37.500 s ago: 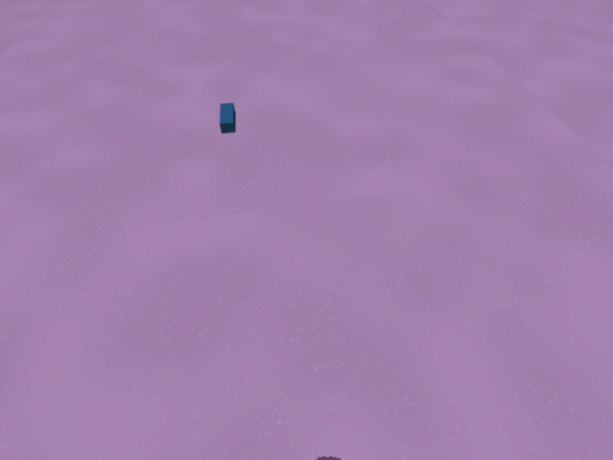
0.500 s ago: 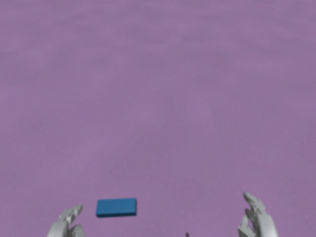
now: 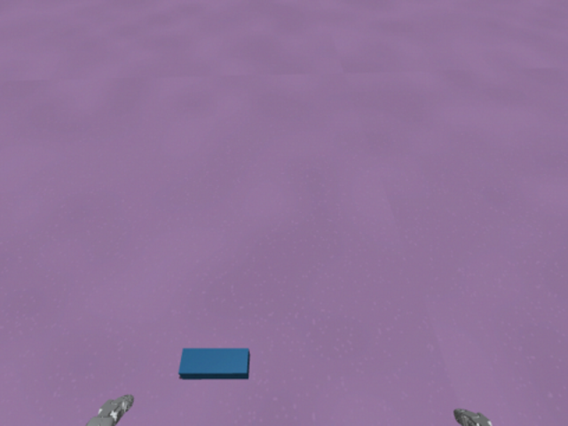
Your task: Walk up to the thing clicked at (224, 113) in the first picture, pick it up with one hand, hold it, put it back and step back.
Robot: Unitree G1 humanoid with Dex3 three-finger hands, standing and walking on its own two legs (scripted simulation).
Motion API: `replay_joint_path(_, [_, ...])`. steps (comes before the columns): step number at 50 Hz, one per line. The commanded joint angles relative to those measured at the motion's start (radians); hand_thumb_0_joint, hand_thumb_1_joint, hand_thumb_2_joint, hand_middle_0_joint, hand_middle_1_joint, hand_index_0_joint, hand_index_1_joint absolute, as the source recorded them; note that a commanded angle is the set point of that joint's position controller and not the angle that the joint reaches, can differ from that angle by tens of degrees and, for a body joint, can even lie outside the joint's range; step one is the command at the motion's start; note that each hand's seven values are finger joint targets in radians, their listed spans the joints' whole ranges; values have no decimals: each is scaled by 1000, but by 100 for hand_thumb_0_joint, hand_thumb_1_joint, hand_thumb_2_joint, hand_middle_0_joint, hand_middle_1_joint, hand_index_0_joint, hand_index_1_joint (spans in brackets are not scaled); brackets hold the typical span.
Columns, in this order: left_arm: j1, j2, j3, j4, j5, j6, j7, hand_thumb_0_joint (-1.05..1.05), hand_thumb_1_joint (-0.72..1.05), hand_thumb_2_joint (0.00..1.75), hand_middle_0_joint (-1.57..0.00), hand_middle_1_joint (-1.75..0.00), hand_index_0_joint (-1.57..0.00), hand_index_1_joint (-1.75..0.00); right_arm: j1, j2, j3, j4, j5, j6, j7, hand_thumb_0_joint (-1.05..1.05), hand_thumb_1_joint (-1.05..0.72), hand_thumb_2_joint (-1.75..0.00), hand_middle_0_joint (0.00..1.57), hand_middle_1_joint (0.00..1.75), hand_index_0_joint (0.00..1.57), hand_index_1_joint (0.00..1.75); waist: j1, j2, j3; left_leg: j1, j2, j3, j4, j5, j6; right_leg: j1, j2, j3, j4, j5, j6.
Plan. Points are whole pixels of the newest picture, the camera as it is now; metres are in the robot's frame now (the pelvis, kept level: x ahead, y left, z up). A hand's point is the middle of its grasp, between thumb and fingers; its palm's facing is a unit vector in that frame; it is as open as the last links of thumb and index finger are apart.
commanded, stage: stand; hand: left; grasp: from above
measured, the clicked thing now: (215, 363) +0.44 +0.24 -0.72
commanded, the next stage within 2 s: none
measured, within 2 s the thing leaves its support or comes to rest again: neither
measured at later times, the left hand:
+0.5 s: hand out of the picture +0.04 +0.25 -0.13, palm faces +0.05 -0.94 -0.33, open 7.4 cm
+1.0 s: hand out of the picture +0.04 +0.24 -0.13, palm faces +0.03 -0.94 -0.33, open 7.4 cm
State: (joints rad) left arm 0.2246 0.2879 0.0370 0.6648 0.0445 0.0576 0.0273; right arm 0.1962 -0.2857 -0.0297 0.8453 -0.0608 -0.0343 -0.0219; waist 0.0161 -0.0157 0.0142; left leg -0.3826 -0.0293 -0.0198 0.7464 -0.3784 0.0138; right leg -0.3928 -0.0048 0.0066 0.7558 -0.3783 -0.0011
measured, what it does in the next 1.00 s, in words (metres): stands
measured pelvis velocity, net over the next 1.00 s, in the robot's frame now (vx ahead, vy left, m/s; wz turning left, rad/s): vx -0.01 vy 0.00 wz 0.00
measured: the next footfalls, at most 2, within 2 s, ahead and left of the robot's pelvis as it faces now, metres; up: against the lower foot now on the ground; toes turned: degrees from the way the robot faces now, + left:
none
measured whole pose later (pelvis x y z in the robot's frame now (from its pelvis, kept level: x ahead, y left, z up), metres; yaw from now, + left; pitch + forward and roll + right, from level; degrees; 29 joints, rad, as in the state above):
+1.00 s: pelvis -0.01 +0.00 +0.03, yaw +0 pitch -4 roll +0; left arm 0.15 0.29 0.03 1.16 0.02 0.00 0.02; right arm 0.15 -0.31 -0.02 1.14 -0.03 0.01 -0.02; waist 0.01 0.02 0.06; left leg -0.10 -0.01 -0.03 0.34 -0.17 0.01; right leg -0.10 0.00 0.00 0.34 -0.16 0.00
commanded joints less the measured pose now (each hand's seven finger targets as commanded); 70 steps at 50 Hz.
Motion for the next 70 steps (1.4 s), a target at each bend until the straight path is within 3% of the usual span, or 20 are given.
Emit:
replay_joint_path(1, [-62, 152, 54, 19, -1, -66, 16, 0, 90, 90, -20, -30, -20, -30, -42, -143, -50, -37, 8, -22, -2, 0, -90, -90, 20, 30, 20, 30, 1, 13, -100, 111, 69, -97, -178, 248, 41, 115, -85, 96, -190, 234, -39])
replay_joint_path(7, [-56, 148, 46, 175, -11, -72, 19, 0, 90, 90, -20, -30, -20, -30, -45, -163, -49, 49, 16, -7, -14, 0, -90, -90, 20, 30, 20, 30, 4, 35, -45, 171, 94, -126, -298, 284, 34, 189, -79, 81, -286, 275, -29])
replay_joint_path(12, [-74, 155, 41, 267, -16, -70, 19, 0, 90, 90, -20, -30, -20, -30, -56, -182, -47, 106, 24, 1, -18, 0, -90, -90, 20, 30, 20, 30, 2, 46, 12, 182, 105, -137, -398, 202, 25, 233, -76, 77, -358, 205, -19])
replay_joint_path(16, [-72, 164, 39, 322, -17, -73, 18, 0, 90, 90, -20, -30, -20, -30, -54, -181, -44, 143, 30, -1, -20, 0, -90, -90, 20, 30, 20, 30, 3, 27, -10, 260, 113, -128, -419, 302, 22, 261, -88, 76, -393, 262, -15])
replay_joint_path(21, [-89, 169, 34, 366, -16, -72, 18, 0, 90, 90, -20, -30, -20, -30, -68, -184, -41, 175, 32, 1, -19, 0, -90, -90, 20, 30, 20, 30, 2, 24, 9, 274, 117, -125, -452, 300, 16, 271, -93, 74, -427, 260, -9])
replay_joint_path(24, [-88, 170, 33, 391, -16, -70, 16, 0, 90, 90, -20, -30, -20, -30, -69, -188, -40, 192, 33, 6, -17, 0, -90, -90, 20, 30, 20, 30, 2, 22, 37, 247, 118, -134, -484, 188, 18, 275, -94, 75, -440, 219, -8])
replay_joint_path(34, [-90, 194, 29, 427, -17, -73, 8, 0, 90, 90, -20, -30, -20, -30, -86, -199, -36, 219, 33, 16, -5, 0, -90, -90, 20, 30, 20, 30, 1, 21, 70, 226, 115, -131, -502, 76, 16, 236, -94, 90, -489, 112, -7])
replay_joint_path(39, [-113, 206, 28, 426, -18, -80, 9, 0, 90, 90, -20, -30, -20, -30, -88, -204, -32, 222, 36, 12, -4, 0, -90, -90, 20, 30, 20, 30, -10, 18, 28, 259, 118, -118, -478, 177, 18, 261, -110, 102, -497, 166, -10])
replay_joint_path(44, [-106, 205, 24, 440, -21, -82, 7, 0, 90, 90, -20, -30, -20, -30, -89, -206, -26, 232, 38, 12, -3, 0, -90, -90, 20, 30, 20, 30, -6, 12, 30, 263, 121, -115, -477, 188, 19, 262, -108, 101, -500, 174, -11])
replay_joint_path(47, [-117, 216, 25, 440, -22, -80, 5, 0, 90, 90, -20, -30, -20, -30, -80, -207, -24, 237, 39, 15, -1, 0, -90, -90, 20, 30, 20, 30, -10, 3, 50, 243, 116, -112, -478, 162, 18, 252, -109, 112, -513, 130, -14])
replay_joint_path(56, [-127, 216, 25, 441, -27, -80, 0, 0, 90, 90, -20, -30, -20, -30, -74, -210, -15, 244, 40, 13, -2, 0, -90, -90, 20, 30, 20, 30, -10, 6, 34, 232, 125, -113, -486, 177, 16, 279, -107, 104, -499, 169, -16])
replay_joint_path(58, [-126, 210, 22, 441, -26, -83, -1, 0, 90, 90, -20, -30, -20, -30, -83, -218, -17, 240, 42, 9, -1, 0, -90, -90, 20, 30, 20, 30, -9, 14, 5, 263, 129, -110, -477, 244, 16, 291, -112, 101, -498, 214, -17])
replay_joint_path(67, [-140, 213, 22, 439, -33, -86, -2, 0, 90, 90, -20, -30, -20, -30, -83, -229, -12, 247, 42, 4, -4, 0, -90, -90, 20, 30, 20, 30, -12, 15, -29, 300, 140, -102, -468, 361, 13, 320, -117, 93, -480, 353, -15])
replay_joint_path(70, [-147, 215, 22, 438, -30, -86, 0, 0, 90, 90, -20, -30, -20, -30, -96, -234, -15, 244, 43, 5, -5, 0, -90, -90, 20, 30, 20, 30, -14, 10, -28, 303, 141, -102, -464, 366, 14, 319, -115, 89, -487, 358, -11])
